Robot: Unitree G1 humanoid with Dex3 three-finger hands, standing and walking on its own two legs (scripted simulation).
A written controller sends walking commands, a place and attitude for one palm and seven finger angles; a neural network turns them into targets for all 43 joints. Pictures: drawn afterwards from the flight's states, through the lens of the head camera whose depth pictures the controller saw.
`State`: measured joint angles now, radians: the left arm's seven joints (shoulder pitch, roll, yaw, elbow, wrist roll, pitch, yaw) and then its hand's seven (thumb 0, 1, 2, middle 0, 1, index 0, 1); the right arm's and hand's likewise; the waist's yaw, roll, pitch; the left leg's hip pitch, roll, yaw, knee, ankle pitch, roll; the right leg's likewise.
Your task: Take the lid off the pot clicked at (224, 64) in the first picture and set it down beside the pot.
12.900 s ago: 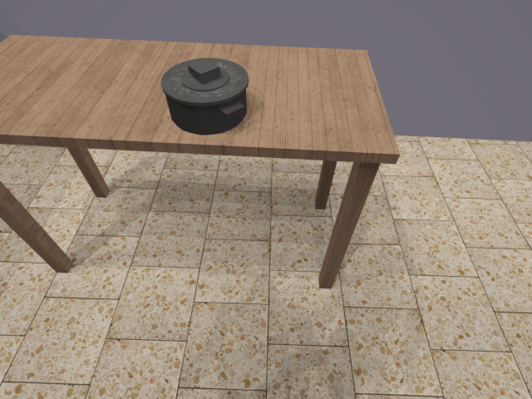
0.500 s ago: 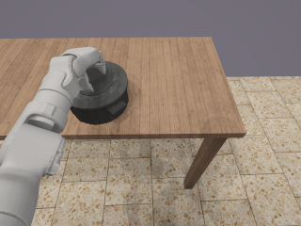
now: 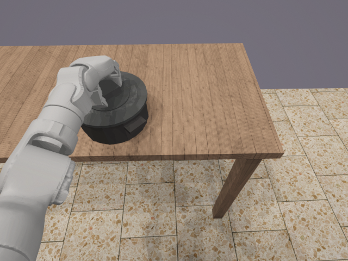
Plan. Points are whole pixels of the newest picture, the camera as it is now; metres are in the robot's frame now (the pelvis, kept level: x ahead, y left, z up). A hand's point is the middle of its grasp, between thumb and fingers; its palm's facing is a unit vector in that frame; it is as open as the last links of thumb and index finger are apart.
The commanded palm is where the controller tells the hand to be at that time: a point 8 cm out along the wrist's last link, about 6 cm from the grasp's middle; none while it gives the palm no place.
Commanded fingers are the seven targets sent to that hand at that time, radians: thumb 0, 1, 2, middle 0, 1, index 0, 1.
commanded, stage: lift the lid straight up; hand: left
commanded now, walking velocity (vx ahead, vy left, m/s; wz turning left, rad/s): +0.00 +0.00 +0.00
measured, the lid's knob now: (105, 89) +0.51 +0.16 +0.10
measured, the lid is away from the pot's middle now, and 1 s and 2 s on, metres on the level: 0.00 0.01 0.01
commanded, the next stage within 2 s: move the lid sideways beside the pot in 1.98 s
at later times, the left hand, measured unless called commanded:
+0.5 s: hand (94, 85) +0.47 +0.16 +0.16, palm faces -0.36 -0.07 -0.93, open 9.2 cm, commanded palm +0.47 +0.17 +0.22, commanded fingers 0.00 0.48 1.03 -0.75 -1.11 -0.71 -1.06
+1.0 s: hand (92, 65) +0.48 +0.16 +0.20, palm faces -0.33 -0.09 -0.94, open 9.2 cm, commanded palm +0.47 +0.17 +0.26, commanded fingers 0.00 0.48 1.03 -0.75 -1.11 -0.71 -1.06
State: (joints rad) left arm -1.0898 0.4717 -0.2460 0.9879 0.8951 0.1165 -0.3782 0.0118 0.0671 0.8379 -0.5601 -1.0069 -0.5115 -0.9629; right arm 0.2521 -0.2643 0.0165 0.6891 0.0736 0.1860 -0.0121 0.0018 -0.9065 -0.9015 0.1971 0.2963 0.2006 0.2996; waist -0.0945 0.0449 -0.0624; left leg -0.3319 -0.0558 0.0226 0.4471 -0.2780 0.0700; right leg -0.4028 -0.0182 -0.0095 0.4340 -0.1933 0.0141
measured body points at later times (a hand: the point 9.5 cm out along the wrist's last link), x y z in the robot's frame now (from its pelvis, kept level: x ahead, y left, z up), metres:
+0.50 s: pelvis +0.00 +0.00 +0.00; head +0.04 -0.02 +0.45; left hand +0.48 +0.16 +0.21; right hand +0.09 -0.26 -0.13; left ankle -0.04 +0.07 -0.74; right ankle +0.01 -0.13 -0.74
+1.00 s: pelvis -0.01 +0.00 +0.00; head +0.04 -0.02 +0.45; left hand +0.50 +0.16 +0.25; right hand +0.06 -0.27 -0.13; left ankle -0.04 +0.07 -0.74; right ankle +0.01 -0.13 -0.74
